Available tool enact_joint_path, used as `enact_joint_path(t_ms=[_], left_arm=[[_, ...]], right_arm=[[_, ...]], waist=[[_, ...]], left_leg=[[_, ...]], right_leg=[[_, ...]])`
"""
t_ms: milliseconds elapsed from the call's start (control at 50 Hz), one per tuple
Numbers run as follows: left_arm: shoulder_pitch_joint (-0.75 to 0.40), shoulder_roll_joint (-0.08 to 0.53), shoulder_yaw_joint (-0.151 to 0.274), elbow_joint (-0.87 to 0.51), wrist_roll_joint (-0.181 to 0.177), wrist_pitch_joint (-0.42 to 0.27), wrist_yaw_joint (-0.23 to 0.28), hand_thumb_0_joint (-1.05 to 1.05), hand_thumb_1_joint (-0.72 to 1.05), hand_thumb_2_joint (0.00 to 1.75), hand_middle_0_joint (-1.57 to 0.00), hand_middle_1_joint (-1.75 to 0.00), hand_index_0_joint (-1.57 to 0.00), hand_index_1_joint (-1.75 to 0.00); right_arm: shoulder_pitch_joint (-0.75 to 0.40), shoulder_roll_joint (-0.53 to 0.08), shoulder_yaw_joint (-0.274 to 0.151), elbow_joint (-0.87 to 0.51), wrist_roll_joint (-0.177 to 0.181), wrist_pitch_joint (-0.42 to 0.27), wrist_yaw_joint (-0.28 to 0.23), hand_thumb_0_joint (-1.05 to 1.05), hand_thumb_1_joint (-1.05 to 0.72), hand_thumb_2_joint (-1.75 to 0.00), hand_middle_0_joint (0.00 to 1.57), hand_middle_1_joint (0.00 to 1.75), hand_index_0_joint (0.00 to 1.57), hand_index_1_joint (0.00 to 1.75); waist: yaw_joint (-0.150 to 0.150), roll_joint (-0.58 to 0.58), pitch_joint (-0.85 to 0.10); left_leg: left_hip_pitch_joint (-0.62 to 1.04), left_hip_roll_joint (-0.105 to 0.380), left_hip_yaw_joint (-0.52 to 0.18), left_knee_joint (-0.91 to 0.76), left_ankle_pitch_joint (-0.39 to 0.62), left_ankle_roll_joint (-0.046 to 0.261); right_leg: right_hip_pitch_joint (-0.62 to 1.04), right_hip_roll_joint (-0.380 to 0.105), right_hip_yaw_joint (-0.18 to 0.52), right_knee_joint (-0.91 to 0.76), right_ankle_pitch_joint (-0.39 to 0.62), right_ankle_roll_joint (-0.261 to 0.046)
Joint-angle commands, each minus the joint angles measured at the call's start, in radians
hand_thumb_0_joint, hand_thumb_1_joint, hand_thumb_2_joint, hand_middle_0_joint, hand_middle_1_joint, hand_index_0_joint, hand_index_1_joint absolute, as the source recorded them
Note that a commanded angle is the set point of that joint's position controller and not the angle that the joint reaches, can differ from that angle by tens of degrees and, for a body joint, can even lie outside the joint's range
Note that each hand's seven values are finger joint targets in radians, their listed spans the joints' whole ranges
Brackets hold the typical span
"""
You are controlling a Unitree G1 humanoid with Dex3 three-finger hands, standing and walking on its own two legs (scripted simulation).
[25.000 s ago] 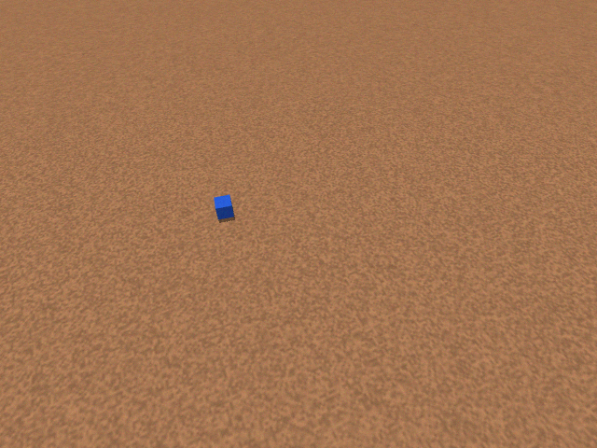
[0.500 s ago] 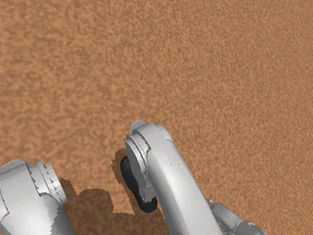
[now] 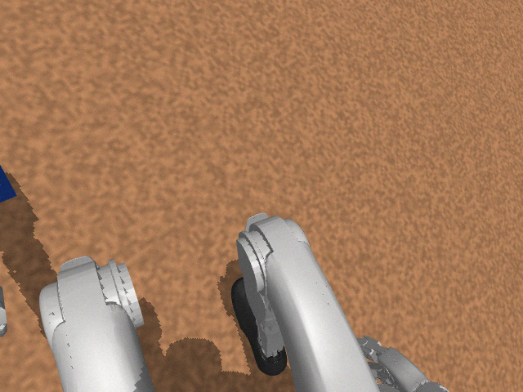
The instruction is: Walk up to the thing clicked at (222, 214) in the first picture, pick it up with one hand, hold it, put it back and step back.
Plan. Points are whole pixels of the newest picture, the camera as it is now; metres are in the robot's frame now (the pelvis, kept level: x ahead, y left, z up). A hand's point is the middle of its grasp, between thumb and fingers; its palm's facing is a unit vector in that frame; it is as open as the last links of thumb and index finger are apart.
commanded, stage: settle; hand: left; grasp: from above
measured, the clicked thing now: out of the picture +0.46 +0.34 -0.23
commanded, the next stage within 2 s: lift in 0.36 s
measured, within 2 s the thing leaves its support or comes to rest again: neither
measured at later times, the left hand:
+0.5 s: hand out of the picture +0.44 +0.34 -0.13, palm faces -0.35 -0.15 -0.92, open 10.1 cm
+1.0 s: hand out of the picture +0.38 +0.35 -0.01, palm faces -0.38 -0.17 -0.91, open 10.1 cm
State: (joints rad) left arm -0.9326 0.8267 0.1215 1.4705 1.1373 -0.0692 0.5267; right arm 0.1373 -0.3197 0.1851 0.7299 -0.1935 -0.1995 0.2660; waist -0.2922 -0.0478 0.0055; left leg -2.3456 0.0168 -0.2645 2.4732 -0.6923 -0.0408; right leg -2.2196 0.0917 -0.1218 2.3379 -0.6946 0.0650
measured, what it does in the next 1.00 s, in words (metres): rises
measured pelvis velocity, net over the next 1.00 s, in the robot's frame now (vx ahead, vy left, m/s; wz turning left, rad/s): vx -0.01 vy -0.01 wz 0.14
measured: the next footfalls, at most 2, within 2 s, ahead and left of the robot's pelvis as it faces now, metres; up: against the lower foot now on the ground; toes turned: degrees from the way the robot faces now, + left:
none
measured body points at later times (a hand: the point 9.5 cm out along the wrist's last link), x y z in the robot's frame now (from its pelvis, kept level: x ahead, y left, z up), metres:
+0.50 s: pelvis +0.00 -0.01 +0.02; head +0.22 +0.08 +0.40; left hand +0.45 +0.35 -0.07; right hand +0.08 -0.27 -0.09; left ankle +0.07 +0.14 -0.29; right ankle +0.11 -0.13 -0.29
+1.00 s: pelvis -0.01 -0.01 +0.10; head +0.17 +0.06 +0.50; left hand +0.40 +0.35 +0.05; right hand +0.12 -0.26 -0.02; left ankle +0.07 +0.14 -0.29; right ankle +0.11 -0.13 -0.29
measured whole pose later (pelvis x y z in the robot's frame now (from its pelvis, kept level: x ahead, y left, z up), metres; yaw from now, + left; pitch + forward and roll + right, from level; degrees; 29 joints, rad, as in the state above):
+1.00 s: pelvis -0.01 -0.01 +0.10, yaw +8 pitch +34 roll -7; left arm -0.70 0.62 0.03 0.98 1.04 -0.03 0.14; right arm 0.19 -0.27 0.01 0.67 -0.03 0.02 0.10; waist -0.13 0.05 -0.18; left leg -2.09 0.02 -0.13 2.12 -0.63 -0.03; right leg -2.00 0.04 -0.03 2.07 -0.67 0.05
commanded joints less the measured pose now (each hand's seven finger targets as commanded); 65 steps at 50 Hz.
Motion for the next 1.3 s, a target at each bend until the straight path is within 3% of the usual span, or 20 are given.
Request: enact_joint_path(t_ms=[0, 100, 120, 180, 240, 280, 360, 420, 480, 500, 600, 700, 720, 760, 860, 920, 1040, 1080, 1240, 1280], left_arm=[[-0.269, 0.163, -0.027, -0.143, -0.028, 0.04, -0.022, 0.0, 0.86, 0.64, -1.24, -0.49, -1.24, -0.5], [-0.285, 0.164, -0.025, -0.153, -0.04, 0.042, -0.098, 0.0, 0.79, 0.65, -1.2, -0.51, -1.19, -0.53], [-0.307, 0.124, -0.049, -0.164, -0.046, 0.036, -0.114, 0.0, 0.8, 0.65, -1.2, -0.52, -1.19, -0.53], [-0.337, 0.152, -0.05, -0.208, -0.036, 0.014, -0.143, 0.0, 0.74, 0.65, -1.17, -0.5, -1.16, -0.52], [-0.344, 0.161, -0.038, -0.234, -0.033, -0.004, -0.155, 0.0, 0.74, 0.64, -1.15, -0.52, -1.15, -0.53], [-0.374, 0.204, -0.01, -0.284, -0.021, -0.013, -0.157, 0.0, 0.75, 0.66, -1.17, -0.51, -1.16, -0.52], [-0.359, 0.192, 0.004, -0.301, 0.0, -0.014, -0.15, 0.0, 0.79, 0.7, -1.18, -0.54, -1.18, -0.55], [-0.352, 0.182, 0.002, -0.306, 0.0, -0.006, -0.151, 0.0, 0.82, 0.62, -1.21, -0.58, -1.23, -0.57], [-0.309, 0.168, 0.002, -0.285, -0.013, 0.014, -0.164, 0.0, 0.71, 0.63, -1.11, -0.47, -1.11, -0.48], [-0.336, 0.18, 0.002, -0.313, -0.017, 0.014, -0.173, 0.0, 0.76, 0.61, -1.17, -0.55, -1.17, -0.55], [-0.285, 0.134, -0.019, -0.366, -0.061, 0.041, -0.24, 0.0, 0.85, 0.6, -1.18, -0.57, -1.2, -0.54], [-0.221, 0.129, -0.019, -0.443, -0.06, 0.039, -0.296, 0.0, 0.8, 0.59, -1.14, -0.55, -1.16, -0.53], [-0.228, 0.155, -0.004, -0.485, -0.06, 0.036, -0.3, 0.0, 0.78, 0.61, -1.14, -0.54, -1.15, -0.53], [-0.225, 0.115, -0.026, -0.538, -0.073, 0.029, -0.314, 0.0, 0.79, 0.6, -1.13, -0.57, -1.15, -0.54], [-0.14, 0.099, -0.019, -0.637, -0.088, 0.031, -0.336, 0.0, 0.72, 0.6, -1.07, -0.57, -1.09, -0.55], [-0.103, 0.067, -0.041, -0.685, -0.101, 0.045, -0.351, 0.0, 0.73, 0.61, -1.07, -0.58, -1.09, -0.55], [-0.005, -0.003, -0.076, -0.806, -0.142, 0.086, -0.382, 0.0, 0.74, 0.61, -1.06, -0.61, -1.09, -0.58], [0.02, 0.013, -0.062, -0.852, -0.154, 0.105, -0.386, 0.0, 0.76, 0.61, -1.07, -0.59, -1.1, -0.56], [0.119, -0.052, -0.101, -0.947, -0.165, 0.153, -0.41, 0.0, 0.75, 0.62, -1.08, -0.58, -1.1, -0.56], [0.175, -0.053, -0.09, -0.967, -0.167, 0.166, -0.408, 0.0, 0.75, 0.61, -1.08, -0.57, -1.1, -0.55]], right_arm=[[0.182, -0.279, -0.124, -0.011, 0.034, 0.007, -0.009, 0.0, -0.9, -0.9, 0.2, 0.3, 0.2, 0.3], [0.206, -0.27, -0.146, -0.017, 0.054, 0.037, -0.015, 0.0, -0.91, -0.9, 0.2, 0.3, 0.2, 0.3], [0.202, -0.27, -0.147, -0.031, 0.056, 0.041, -0.019, 0.0, -0.91, -0.9, 0.2, 0.3, 0.2, 0.3], [0.2, -0.25, -0.149, -0.04, 0.061, 0.057, -0.031, 0.0, -0.91, -0.9, 0.2, 0.3, 0.2, 0.3], [0.199, -0.24, -0.152, -0.046, 0.061, 0.073, -0.046, 0.0, -0.91, -0.9, 0.2, 0.3, 0.2, 0.3], [0.201, -0.235, -0.154, -0.047, 0.065, 0.086, -0.059, 0.0, -0.91, -0.9, 0.2, 0.3, 0.2, 0.3], [0.211, -0.234, -0.162, -0.048, 0.068, 0.106, -0.079, 0.0, -0.9, -0.9, 0.2, 0.3, 0.2, 0.3], [0.214, -0.225, -0.169, -0.048, 0.074, 0.117, -0.087, 0.0, -0.94, -0.91, 0.2, 0.3, 0.2, 0.3], [0.223, -0.222, -0.181, -0.043, 0.08, 0.129, -0.094, 0.0, -0.89, -0.89, 0.2, 0.3, 0.2, 0.3], [0.22, -0.221, -0.184, -0.05, 0.083, 0.133, -0.096, 0.0, -0.93, -0.91, 0.2, 0.3, 0.2, 0.3], [0.242, -0.209, -0.205, -0.055, 0.099, 0.155, -0.102, 0.0, -0.91, -0.9, 0.2, 0.3, 0.2, 0.3], [0.233, -0.199, -0.229, -0.074, 0.121, 0.179, -0.12, 0.0, -0.91, -0.9, 0.2, 0.3, 0.2, 0.3], [0.234, -0.196, -0.229, -0.08, 0.124, 0.184, -0.123, 0.0, -0.91, -0.9, 0.2, 0.3, 0.2, 0.3], [0.232, -0.181, -0.233, -0.087, 0.131, 0.189, -0.131, 0.0, -0.91, -0.9, 0.2, 0.3, 0.2, 0.3], [0.218, -0.18, -0.252, -0.104, 0.156, 0.197, -0.165, 0.0, -0.9, -0.9, 0.2, 0.3, 0.2, 0.3], [0.205, -0.166, -0.26, -0.119, 0.166, 0.204, -0.18, 0.0, -0.9, -0.9, 0.2, 0.3, 0.2, 0.3], [0.177, -0.148, -0.271, -0.136, 0.185, 0.212, -0.213, 0.0, -0.9, -0.9, 0.2, 0.3, 0.2, 0.3], [0.163, -0.142, -0.27, -0.142, 0.191, 0.217, -0.223, 0.0, -0.89, -0.9, 0.2, 0.3, 0.2, 0.3], [0.123, -0.112, -0.265, -0.146, 0.208, 0.223, -0.26, 0.0, -0.89, -0.9, 0.2, 0.3, 0.2, 0.3], [0.108, -0.109, -0.261, -0.151, 0.213, 0.224, -0.268, 0.0, -0.89, -0.9, 0.2, 0.3, 0.2, 0.3]], waist=[[0.013, 0.458, -0.629], [0.014, 0.344, -0.643], [-0.002, 0.325, -0.626], [0.019, 0.336, -0.672], [0.022, 0.322, -0.675], [0.039, 0.348, -0.719], [0.05, 0.365, -0.737], [0.057, 0.389, -0.768], [0.072, 0.373, -0.769], [0.072, 0.377, -0.78], [0.089, 0.358, -0.811], [0.114, 0.309, -0.787], [0.125, 0.3, -0.809], [0.124, 0.289, -0.825], [0.153, 0.297, -0.823], [0.158, 0.278, -0.807], [0.173, 0.276, -0.813], [0.179, 0.249, -0.807], [0.187, 0.243, -0.766], [0.201, 0.237, -0.738]], left_leg=[[0.519, 0.019, 0.149, -0.292, 0.167, 0.047], [0.48, 0.01, 0.157, -0.291, 0.172, 0.061], [0.476, 0.007, 0.158, -0.291, 0.167, 0.061], [0.486, 0.005, 0.169, -0.29, 0.155, 0.061], [0.485, -0.004, 0.179, -0.299, 0.137, 0.059], [0.517, -0.005, 0.186, -0.299, 0.158, 0.056], [0.549, -0.01, 0.197, -0.317, 0.177, 0.054], [0.571, -0.01, 0.204, -0.333, 0.189, 0.054], [0.579, -0.011, 0.209, -0.353, 0.188, 0.057], [0.574, -0.01, 0.208, -0.36, 0.179, 0.058], [0.613, -0.013, 0.218, -0.409, 0.196, 0.063], [0.632, -0.014, 0.222, -0.455, 0.157, 0.067], [0.622, -0.016, 0.23, -0.458, 0.156, 0.07], [0.638, -0.018, 0.232, -0.483, 0.15, 0.073], [0.735, -0.016, 0.209, -0.584, 0.12, 0.067], [0.779, -0.009, 0.199, -0.644, 0.089, 0.069], [0.911, -0.005, 0.196, -0.764, 0.108, 0.065], [0.95, -0.004, 0.198, -0.802, 0.112, 0.066], [1.152, -0.001, 0.206, -0.978, 0.181, 0.06], [1.198, -0.002, 0.204, -1.042, 0.168, 0.057]], right_leg=[[0.273, 0.018, -0.1, -0.226, 0.234, -0.1], [0.311, 0.013, -0.078, -0.246, 0.232, -0.095], [0.3, 0.006, -0.078, -0.251, 0.224, -0.096], [0.337, 0.009, -0.056, -0.259, 0.196, -0.095], [0.348, 0.003, -0.047, -0.275, 0.161, -0.098], [0.354, 0.001, -0.04, -0.274, 0.175, -0.1], [0.343, -0.009, -0.045, -0.283, 0.203, -0.102], [0.35, -0.012, -0.039, -0.283, 0.222, -0.101], [0.352, -0.016, -0.036, -0.299, 0.223, -0.102], [0.352, -0.014, -0.034, -0.303, 0.211, -0.103], [0.412, -0.021, -0.022, -0.345, 0.23, -0.101], [0.422, -0.022, -0.006, -0.396, 0.179, -0.108], [0.456, -0.022, 0.008, -0.414, 0.17, -0.106], [0.48, -0.025, 0.015, -0.438, 0.167, -0.102], [0.48, -0.033, 0.007, -0.487, 0.149, -0.104], [0.504, -0.032, 0.013, -0.533, 0.133, -0.101], [0.616, -0.037, 0.02, -0.637, 0.161, -0.094], [0.664, -0.04, 0.027, -0.685, 0.159, -0.092], [0.857, -0.047, 0.047, -0.847, 0.221, -0.085], [0.912, -0.048, 0.051, -0.896, 0.209, -0.085]])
